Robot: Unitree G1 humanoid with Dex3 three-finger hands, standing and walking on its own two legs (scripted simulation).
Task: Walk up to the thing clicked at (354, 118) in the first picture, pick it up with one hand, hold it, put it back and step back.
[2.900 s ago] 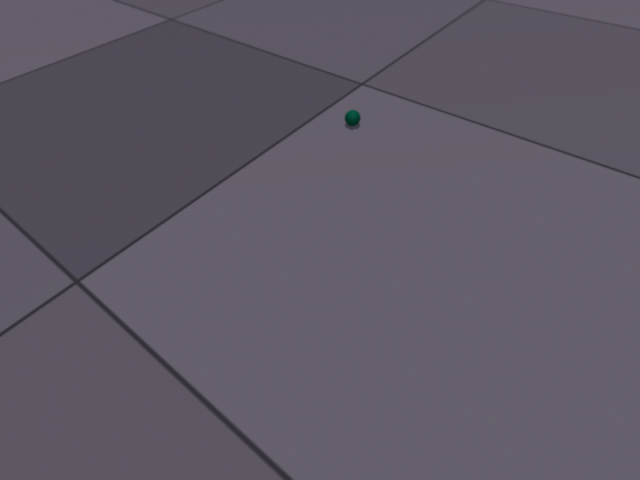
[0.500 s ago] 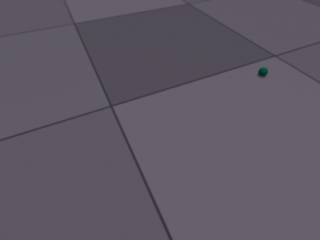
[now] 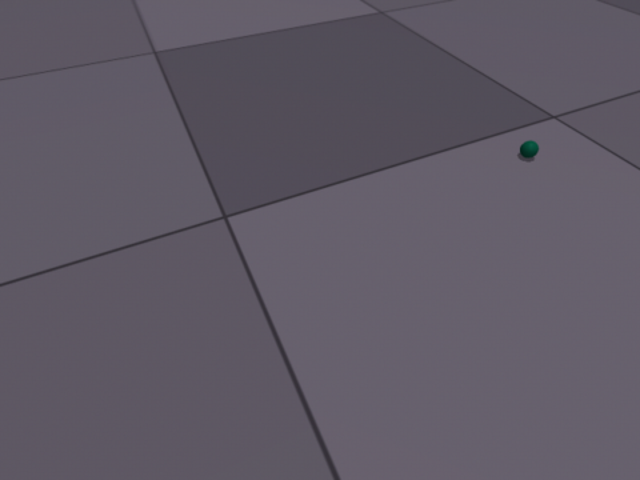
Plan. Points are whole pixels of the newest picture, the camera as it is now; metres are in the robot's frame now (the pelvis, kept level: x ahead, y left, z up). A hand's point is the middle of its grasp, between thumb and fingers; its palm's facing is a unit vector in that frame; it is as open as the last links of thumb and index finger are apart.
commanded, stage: walk up
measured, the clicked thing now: (529, 149) +1.81 -1.09 -0.74
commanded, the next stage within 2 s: stand in 0.02 s
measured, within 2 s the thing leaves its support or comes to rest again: neither
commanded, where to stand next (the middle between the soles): +0.06 -0.01 m, yaw -3 degrees
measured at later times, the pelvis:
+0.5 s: pelvis +0.00 +0.00 +0.00, yaw -1 degrees
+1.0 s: pelvis +0.01 -0.01 +0.00, yaw -1 degrees
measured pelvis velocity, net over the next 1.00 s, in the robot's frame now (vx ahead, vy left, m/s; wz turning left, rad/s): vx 0.01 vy -0.01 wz -0.03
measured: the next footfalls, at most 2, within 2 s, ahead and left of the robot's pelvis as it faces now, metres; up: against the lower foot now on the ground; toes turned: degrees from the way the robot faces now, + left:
none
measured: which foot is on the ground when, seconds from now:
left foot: down 0.00-1.00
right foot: down 0.00-1.00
